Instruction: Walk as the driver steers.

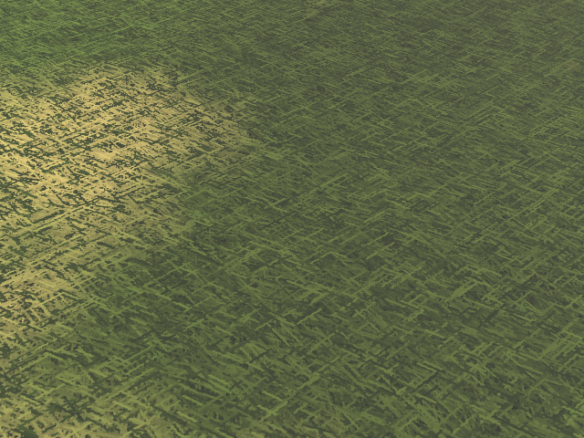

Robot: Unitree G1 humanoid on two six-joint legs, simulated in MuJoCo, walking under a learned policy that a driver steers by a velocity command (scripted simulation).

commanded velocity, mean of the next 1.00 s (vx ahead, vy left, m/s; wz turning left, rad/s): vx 0.00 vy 0.00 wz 0.26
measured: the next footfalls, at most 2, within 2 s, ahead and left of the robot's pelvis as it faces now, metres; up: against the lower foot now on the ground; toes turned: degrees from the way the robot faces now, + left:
right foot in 0.34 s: +0.09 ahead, -0.14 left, +0.00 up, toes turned +16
left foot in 0.66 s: +0.01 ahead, +0.11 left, +0.00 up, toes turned +11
